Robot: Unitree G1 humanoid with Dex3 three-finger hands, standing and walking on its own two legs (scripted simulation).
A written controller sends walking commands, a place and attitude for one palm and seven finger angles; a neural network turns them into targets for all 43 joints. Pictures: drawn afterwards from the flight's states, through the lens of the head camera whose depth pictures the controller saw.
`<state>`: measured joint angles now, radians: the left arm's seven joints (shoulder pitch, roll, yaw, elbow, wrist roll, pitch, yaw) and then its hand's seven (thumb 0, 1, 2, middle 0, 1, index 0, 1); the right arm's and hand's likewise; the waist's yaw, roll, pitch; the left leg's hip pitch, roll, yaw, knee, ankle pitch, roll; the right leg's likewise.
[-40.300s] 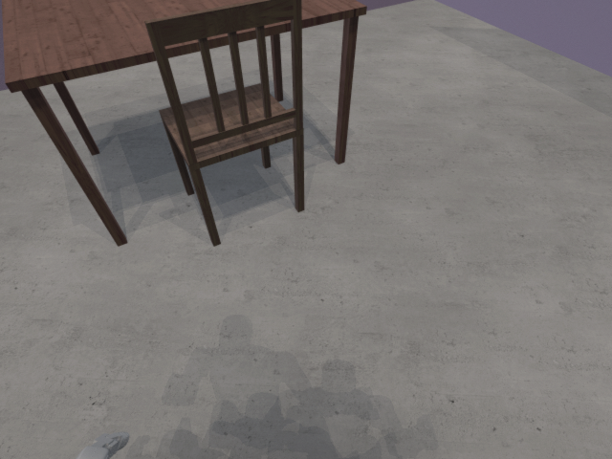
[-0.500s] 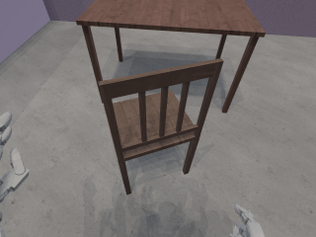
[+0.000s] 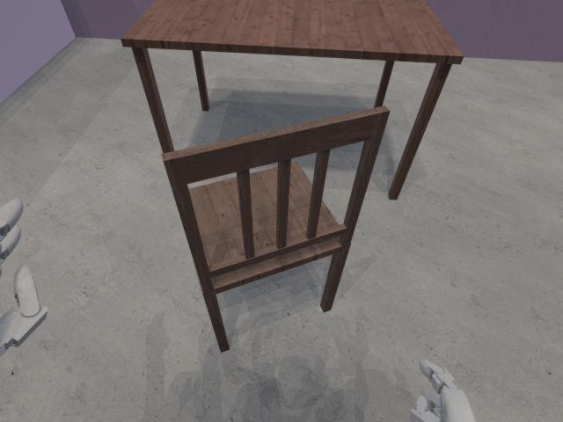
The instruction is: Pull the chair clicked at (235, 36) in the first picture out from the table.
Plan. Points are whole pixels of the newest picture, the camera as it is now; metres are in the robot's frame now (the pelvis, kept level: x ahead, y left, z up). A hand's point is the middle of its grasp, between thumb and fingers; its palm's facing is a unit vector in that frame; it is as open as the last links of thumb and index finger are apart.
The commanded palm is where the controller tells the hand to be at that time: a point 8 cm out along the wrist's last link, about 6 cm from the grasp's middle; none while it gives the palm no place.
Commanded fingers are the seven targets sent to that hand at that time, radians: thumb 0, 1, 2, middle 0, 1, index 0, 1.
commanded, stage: let the arm hang, fingers relaxed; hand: left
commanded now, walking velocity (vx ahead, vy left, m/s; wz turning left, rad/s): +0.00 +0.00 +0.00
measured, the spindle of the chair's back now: (282, 207) +0.57 +0.03 -0.10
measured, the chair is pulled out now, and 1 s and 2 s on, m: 0.54 0.54 0.54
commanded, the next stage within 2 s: look to check the result in 1.10 s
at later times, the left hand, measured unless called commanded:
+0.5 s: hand out of the picture -0.07 +0.19 -0.18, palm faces +0.08 -0.97 -0.22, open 7.1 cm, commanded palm none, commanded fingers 0.00 0.90 0.90 -0.20 -0.30 -0.20 -0.30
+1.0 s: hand out of the picture -0.04 +0.13 -0.18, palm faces +0.07 -0.99 -0.13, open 7.3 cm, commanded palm none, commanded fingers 0.00 0.90 0.90 -0.20 -0.30 -0.20 -0.30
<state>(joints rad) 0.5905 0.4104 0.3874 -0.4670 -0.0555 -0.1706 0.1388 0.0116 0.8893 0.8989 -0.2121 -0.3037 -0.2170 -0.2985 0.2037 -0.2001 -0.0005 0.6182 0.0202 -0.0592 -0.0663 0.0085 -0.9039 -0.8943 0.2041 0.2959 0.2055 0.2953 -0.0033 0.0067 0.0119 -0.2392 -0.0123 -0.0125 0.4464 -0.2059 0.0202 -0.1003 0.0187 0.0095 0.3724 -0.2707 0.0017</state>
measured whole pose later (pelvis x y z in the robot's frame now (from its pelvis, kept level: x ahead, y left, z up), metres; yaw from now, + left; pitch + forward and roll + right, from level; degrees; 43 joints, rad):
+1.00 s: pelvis -0.01 -0.01 +0.00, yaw +2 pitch -1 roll +0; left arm 0.33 0.09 -0.01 1.10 0.01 0.01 0.03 0.01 0.92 0.90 -0.20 -0.30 -0.21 -0.30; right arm 0.34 -0.12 0.00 1.09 -0.02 0.00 -0.04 0.00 -0.91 -0.89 0.20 0.30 0.20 0.29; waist -0.01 0.00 0.03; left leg -0.26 -0.03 -0.05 0.46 -0.19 0.01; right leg -0.13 0.00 -0.03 0.45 -0.30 -0.01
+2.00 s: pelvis +0.00 -0.02 +0.00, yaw +3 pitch -1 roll +0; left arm 0.33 0.11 0.00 1.09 0.01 0.01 0.03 0.00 0.91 0.90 -0.20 -0.30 -0.20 -0.30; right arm 0.31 -0.13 0.00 1.11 -0.01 0.00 -0.04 0.00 -0.91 -0.89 0.20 0.30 0.20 0.29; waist 0.00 0.01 0.06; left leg -0.21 -0.03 -0.06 0.44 -0.20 0.00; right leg -0.08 0.01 -0.04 0.42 -0.31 -0.02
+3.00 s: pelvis +0.00 -0.02 +0.00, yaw +3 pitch -2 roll +0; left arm 0.33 0.11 0.00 1.09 0.01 0.01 0.03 0.00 0.91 0.90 -0.20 -0.30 -0.20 -0.30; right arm 0.31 -0.12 0.00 1.12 -0.01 0.00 -0.05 0.00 -0.91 -0.89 0.20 0.30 0.20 0.29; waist 0.00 0.01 0.06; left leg -0.21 -0.02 -0.06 0.44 -0.20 0.00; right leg -0.08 0.01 -0.04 0.42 -0.31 -0.03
